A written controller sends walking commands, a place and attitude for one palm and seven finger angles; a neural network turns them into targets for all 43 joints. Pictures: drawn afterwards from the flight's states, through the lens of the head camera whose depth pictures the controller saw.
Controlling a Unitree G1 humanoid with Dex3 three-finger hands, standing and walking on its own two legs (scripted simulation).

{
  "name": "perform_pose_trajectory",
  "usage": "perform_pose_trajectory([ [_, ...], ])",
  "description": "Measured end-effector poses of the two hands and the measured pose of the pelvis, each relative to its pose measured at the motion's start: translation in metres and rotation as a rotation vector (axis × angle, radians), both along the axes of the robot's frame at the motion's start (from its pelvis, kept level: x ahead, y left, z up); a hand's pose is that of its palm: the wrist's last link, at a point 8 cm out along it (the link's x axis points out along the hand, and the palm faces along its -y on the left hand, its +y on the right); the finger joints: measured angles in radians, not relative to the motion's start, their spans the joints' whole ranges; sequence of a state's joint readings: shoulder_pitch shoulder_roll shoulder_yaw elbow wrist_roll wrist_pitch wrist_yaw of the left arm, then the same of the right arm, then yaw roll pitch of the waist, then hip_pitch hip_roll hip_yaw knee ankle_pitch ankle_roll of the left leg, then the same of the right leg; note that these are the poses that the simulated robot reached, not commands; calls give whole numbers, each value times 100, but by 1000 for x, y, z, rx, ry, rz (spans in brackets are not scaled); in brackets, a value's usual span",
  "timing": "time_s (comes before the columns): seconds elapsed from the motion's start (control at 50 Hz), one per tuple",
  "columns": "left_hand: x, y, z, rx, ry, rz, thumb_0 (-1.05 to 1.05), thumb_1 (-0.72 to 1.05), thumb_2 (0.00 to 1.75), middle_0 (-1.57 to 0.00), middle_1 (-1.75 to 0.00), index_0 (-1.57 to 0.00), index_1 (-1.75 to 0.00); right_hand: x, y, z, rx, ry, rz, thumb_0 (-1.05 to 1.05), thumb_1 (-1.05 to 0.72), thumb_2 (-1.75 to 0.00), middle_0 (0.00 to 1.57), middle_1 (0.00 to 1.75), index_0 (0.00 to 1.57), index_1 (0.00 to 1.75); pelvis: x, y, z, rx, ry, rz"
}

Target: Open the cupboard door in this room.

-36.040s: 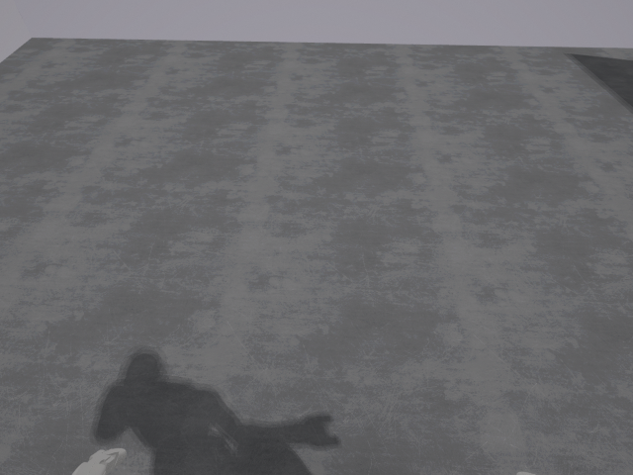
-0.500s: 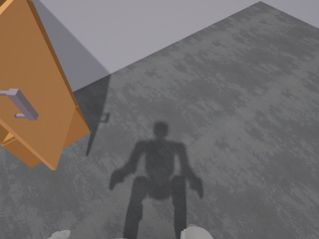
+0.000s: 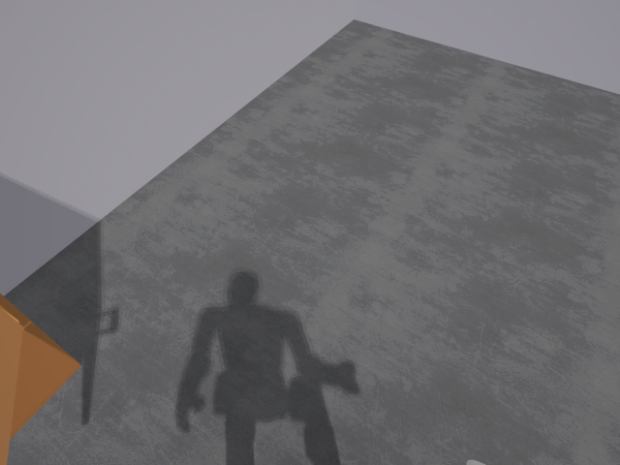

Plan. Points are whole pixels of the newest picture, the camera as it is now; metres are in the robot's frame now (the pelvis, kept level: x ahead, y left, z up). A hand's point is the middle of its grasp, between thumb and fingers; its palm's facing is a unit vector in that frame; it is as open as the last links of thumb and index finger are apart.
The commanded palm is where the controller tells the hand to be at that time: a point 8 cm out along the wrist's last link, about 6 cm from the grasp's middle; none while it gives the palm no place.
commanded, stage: walk to a spot facing it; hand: left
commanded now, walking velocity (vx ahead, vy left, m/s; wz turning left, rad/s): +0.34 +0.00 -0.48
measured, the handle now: out of the picture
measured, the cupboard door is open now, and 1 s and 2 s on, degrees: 49 49 49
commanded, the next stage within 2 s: turn to face it in 1.30 s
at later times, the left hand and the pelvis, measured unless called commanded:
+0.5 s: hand (282, 327) +0.36 +0.07 -0.15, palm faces -0.21 -0.96 -0.21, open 7.4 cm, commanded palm none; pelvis +0.20 -0.09 +0.00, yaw -11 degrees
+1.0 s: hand (286, 321) +0.39 +0.06 -0.18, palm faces -0.14 -0.98 -0.13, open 7.4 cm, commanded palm none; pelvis +0.45 -0.11 -0.01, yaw -15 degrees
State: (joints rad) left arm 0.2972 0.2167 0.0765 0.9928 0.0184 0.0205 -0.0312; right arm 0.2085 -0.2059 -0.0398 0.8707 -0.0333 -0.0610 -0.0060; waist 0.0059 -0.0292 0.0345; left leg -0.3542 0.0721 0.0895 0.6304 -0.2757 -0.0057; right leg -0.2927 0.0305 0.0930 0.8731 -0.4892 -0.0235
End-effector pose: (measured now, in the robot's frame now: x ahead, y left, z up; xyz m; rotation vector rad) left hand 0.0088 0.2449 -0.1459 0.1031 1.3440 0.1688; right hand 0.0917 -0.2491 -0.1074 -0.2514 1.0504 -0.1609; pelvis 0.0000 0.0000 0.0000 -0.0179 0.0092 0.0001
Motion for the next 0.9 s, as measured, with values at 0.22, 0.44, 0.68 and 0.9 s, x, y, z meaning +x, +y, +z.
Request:
perform_pose_trajectory([
  [0.22, 194, -20, 31, -7, -182, -207, 1, 91, 90, -19, -30, -19, -30, -73, 20, -2, 83, 330, -226, 0, -90, -90, 20, 30, 21, 30, 80, -8, 19, 11, 15, -122],
  [0.44, 358, -117, 23, 15, -312, -355, 0, 91, 90, -19, -30, -19, -30, -66, -12, -34, 199, 579, -404, 1, -90, -90, 20, 30, 21, 30, 178, -72, -9, 39, -13, -188],
  [0.68, 334, -120, 31, 61, -49, -230, -1, 94, 90, -20, -30, -20, -30, 200, -102, -11, 129, 116, -291, 0, -91, -90, 20, 30, 20, 30, 278, -111, 19, 29, -4, -229],
  [0.9, 325, -134, 9, -14, 246, -122, 0, 91, 90, -20, -30, -19, -30, 408, -107, -3, 98, -55, -154, 0, -91, -90, 20, 30, 20, 30, 399, -112, 3, 24, -21, -238],
])
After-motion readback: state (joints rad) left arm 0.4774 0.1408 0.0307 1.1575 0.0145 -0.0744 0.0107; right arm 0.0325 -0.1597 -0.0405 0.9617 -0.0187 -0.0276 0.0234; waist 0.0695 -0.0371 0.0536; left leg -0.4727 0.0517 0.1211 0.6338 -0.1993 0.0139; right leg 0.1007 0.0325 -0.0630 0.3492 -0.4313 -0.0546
